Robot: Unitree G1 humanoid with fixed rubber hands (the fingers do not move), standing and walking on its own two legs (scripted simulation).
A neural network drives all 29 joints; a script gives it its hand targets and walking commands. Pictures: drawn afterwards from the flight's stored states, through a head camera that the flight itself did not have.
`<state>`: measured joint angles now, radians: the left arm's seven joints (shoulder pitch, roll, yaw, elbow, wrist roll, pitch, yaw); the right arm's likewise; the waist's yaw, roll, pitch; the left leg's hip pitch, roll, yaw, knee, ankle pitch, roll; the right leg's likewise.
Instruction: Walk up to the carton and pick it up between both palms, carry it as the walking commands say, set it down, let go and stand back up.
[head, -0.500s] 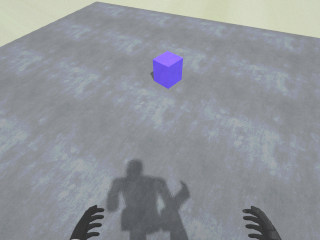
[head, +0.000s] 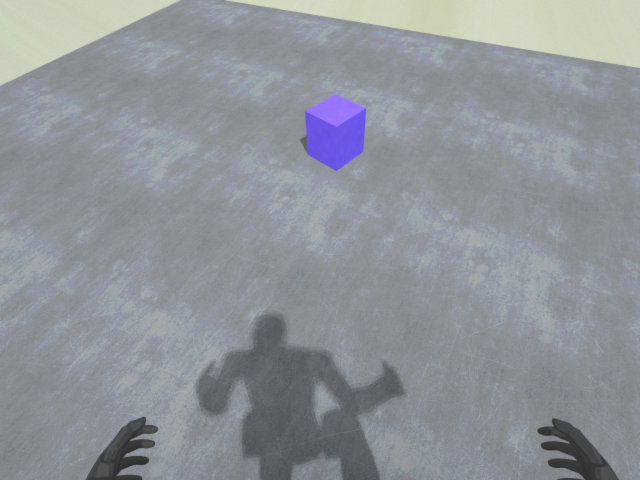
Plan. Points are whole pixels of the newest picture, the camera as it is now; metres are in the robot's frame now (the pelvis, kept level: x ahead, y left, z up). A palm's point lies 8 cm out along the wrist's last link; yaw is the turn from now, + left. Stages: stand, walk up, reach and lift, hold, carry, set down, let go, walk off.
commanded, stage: stand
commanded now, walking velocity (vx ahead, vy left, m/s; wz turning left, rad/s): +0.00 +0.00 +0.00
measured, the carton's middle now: (335, 132) +1.73 +0.00 -0.63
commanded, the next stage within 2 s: walk up in 0.54 s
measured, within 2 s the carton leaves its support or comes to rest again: neither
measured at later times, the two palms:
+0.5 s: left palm out of the picture +0.13 +0.30 -0.07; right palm out of the picture +0.13 -0.30 -0.07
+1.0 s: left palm (82, 455) +0.17 +0.31 -0.03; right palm out of the picture +0.10 -0.40 -0.06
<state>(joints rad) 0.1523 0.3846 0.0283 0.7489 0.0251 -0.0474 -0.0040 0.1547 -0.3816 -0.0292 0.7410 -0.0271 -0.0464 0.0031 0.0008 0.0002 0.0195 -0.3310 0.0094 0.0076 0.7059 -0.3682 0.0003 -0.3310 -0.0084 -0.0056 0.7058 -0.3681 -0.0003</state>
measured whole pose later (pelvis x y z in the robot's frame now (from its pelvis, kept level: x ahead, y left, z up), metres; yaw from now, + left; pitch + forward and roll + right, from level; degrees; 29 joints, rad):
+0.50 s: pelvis +0.00 +0.00 +0.02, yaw +0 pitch -2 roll +0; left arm 0.10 0.39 0.00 0.92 0.01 -0.03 -0.01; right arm 0.11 -0.39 0.00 0.92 -0.01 -0.03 0.01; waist 0.00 0.00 0.04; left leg -0.20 0.01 0.01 0.50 -0.26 0.00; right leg -0.20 -0.01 -0.01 0.50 -0.26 0.00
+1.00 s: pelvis +0.04 -0.04 +0.01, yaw -3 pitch -1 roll +0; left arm 0.24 0.52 0.11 0.83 0.02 -0.09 -0.08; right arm 0.26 -0.51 -0.10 0.84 -0.03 -0.04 0.07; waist -0.02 0.03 -0.01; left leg -0.25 0.05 -0.02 0.77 -0.51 0.05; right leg -0.29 -0.01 -0.08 0.56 -0.29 -0.03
